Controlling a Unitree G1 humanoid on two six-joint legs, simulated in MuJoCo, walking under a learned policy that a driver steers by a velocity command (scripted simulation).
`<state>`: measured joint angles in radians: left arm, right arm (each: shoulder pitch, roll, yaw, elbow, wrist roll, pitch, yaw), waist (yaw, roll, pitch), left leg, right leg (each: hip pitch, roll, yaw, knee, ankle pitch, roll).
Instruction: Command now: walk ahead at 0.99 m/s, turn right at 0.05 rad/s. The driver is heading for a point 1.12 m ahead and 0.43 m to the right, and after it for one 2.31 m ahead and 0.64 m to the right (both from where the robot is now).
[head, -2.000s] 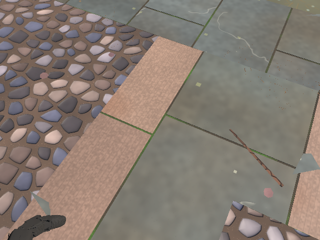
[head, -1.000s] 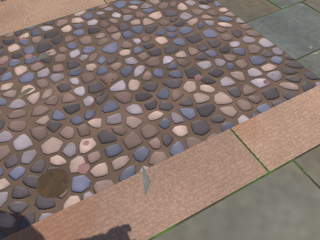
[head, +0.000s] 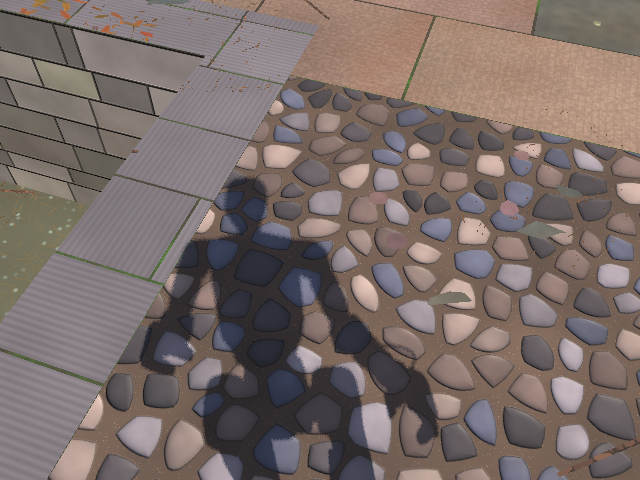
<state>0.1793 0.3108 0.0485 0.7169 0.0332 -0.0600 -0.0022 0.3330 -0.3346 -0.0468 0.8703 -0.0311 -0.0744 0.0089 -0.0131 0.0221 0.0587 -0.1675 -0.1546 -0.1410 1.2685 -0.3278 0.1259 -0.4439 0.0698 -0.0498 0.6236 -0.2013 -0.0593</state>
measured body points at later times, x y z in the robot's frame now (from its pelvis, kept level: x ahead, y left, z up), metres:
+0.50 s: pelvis +0.47 +0.01 +0.02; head +0.49 +0.01 +0.47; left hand +0.68 +0.25 -0.09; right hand +0.44 -0.29 -0.09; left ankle +0.45 +0.14 -0.72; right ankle +0.42 -0.09 -0.62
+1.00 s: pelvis +0.89 -0.20 +0.02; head +0.91 -0.21 +0.47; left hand +1.09 +0.01 -0.11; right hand +0.89 -0.52 -0.04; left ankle +1.16 -0.19 -0.65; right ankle +0.79 -0.16 -0.72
